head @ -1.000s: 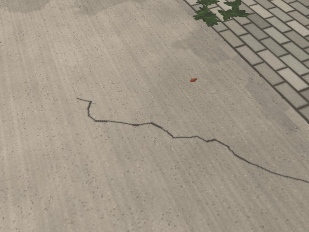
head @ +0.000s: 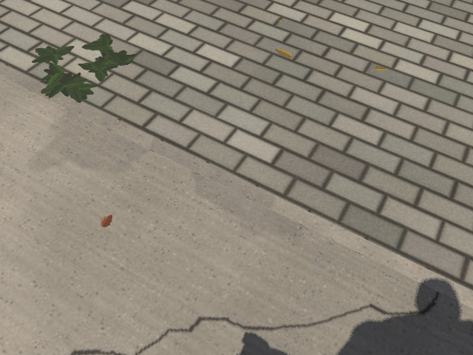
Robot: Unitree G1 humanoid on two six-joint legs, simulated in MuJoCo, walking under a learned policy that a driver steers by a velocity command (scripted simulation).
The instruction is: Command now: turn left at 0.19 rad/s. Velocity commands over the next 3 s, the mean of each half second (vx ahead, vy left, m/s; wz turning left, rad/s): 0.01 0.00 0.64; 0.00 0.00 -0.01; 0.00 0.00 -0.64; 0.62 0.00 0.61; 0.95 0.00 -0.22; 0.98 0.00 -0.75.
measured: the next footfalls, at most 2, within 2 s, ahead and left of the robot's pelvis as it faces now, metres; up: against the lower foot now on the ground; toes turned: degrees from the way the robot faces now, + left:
right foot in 0.16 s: +0.02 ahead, -0.13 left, +0.00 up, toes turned +14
left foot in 0.62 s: +0.00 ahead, +0.15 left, +0.00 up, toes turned +33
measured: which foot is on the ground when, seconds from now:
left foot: down 0.00-0.18, up 0.20-0.60, down 0.62-1.00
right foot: up 0.00-0.14, down 0.16-0.62, up 0.64-1.00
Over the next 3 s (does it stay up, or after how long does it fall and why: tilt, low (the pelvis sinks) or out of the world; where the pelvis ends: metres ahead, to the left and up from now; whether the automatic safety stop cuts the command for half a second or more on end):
stays up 1.15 0.44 -0.01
